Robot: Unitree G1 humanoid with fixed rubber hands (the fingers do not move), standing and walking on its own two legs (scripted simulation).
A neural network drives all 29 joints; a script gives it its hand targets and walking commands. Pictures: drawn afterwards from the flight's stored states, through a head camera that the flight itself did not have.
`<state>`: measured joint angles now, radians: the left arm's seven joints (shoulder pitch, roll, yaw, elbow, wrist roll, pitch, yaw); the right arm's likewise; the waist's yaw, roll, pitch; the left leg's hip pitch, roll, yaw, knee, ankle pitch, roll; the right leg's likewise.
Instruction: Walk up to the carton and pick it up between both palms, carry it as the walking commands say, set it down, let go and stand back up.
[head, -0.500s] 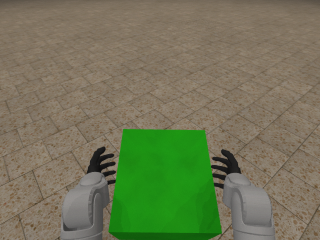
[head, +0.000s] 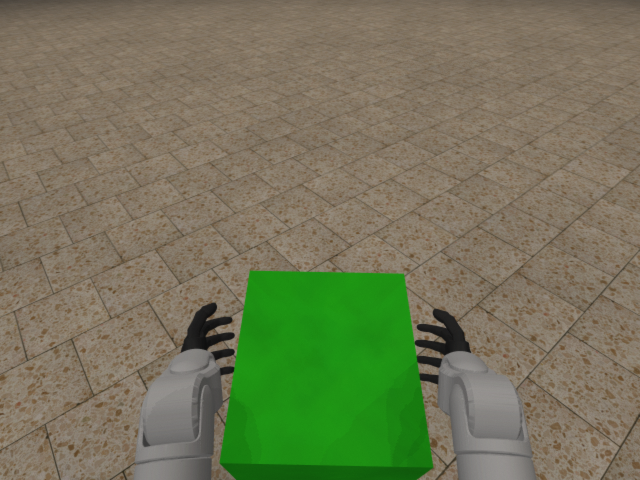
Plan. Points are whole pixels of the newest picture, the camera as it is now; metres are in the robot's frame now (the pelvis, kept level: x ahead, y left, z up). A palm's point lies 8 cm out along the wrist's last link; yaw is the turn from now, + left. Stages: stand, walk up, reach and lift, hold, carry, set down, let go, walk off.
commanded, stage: carry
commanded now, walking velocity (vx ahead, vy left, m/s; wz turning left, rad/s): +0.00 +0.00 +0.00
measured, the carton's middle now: (325, 374) +0.32 +0.00 -0.03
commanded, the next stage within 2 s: none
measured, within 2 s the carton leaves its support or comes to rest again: neither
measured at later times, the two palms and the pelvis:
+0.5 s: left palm (215, 363) +0.28 +0.13 +0.07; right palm (472, 365) +0.27 -0.18 +0.05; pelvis +0.00 -0.02 +0.00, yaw +0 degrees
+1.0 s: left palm (217, 365) +0.27 +0.13 +0.07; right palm (476, 367) +0.27 -0.18 +0.05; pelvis -0.01 -0.03 +0.00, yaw +0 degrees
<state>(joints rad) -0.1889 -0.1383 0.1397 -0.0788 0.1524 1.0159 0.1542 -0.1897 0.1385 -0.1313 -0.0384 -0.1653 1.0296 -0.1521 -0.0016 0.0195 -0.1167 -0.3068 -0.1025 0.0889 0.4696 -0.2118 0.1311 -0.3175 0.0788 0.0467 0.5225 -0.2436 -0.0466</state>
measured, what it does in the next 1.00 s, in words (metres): stands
